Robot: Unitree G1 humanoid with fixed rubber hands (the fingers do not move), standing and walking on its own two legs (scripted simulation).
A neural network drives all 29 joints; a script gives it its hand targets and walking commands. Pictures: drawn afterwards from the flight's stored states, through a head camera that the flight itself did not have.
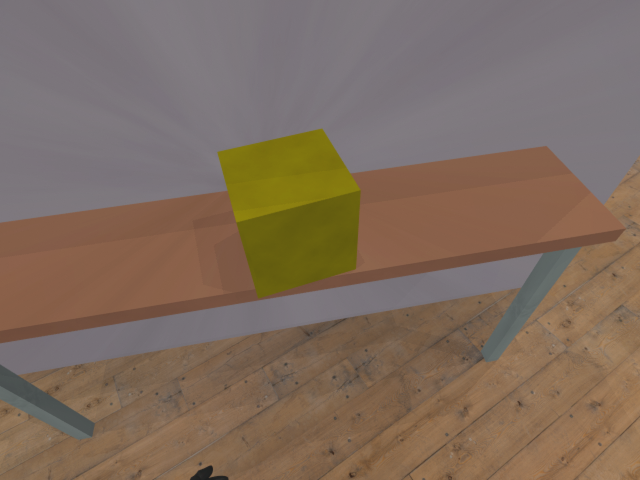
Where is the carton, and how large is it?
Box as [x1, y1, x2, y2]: [217, 129, 360, 297]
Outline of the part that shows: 322,129 217,152 258,297 355,268 360,190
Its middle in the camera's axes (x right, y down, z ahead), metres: -0.05 -0.04 +0.68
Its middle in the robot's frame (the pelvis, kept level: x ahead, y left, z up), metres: +0.53 +0.08 +0.00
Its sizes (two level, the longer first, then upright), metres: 0.186 0.174 0.195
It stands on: a table, 0.67 m high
